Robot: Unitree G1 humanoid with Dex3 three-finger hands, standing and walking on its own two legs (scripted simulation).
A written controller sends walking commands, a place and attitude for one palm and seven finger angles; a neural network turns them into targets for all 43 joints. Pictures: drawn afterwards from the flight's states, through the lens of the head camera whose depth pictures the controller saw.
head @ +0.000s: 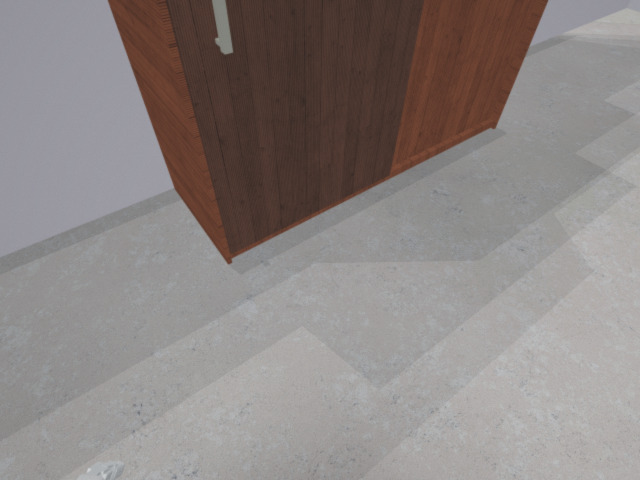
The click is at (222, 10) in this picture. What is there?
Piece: wardrobe's sliding door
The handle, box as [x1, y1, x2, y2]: [212, 0, 232, 54]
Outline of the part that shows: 212,0 218,32 218,37 215,38 215,41 220,46 221,51 225,54 232,52 225,1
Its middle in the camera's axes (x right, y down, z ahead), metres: -0.24 -0.54 +0.88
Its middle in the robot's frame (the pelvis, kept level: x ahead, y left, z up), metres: +1.03 +0.30 +0.16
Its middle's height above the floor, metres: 0.93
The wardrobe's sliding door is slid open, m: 0.00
